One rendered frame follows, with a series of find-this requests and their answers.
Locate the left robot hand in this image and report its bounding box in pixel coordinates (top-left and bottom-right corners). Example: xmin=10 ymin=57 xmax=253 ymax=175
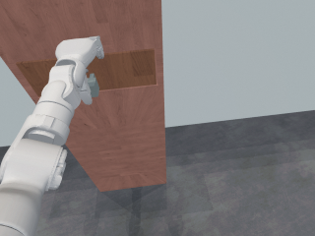
xmin=55 ymin=35 xmax=104 ymax=105

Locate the cabinet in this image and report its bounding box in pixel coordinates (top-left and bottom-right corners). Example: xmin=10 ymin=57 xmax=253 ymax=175
xmin=0 ymin=0 xmax=166 ymax=192

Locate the handle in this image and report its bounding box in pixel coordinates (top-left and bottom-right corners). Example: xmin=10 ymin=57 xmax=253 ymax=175
xmin=88 ymin=73 xmax=99 ymax=97

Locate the drawer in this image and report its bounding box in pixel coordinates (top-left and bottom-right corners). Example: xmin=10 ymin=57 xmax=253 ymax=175
xmin=16 ymin=48 xmax=157 ymax=97

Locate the left robot forearm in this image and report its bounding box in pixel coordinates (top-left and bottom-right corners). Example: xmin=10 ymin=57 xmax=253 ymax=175
xmin=0 ymin=56 xmax=87 ymax=183

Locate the robot left upper arm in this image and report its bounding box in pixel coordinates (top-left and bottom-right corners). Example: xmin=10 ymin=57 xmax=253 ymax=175
xmin=0 ymin=138 xmax=68 ymax=236

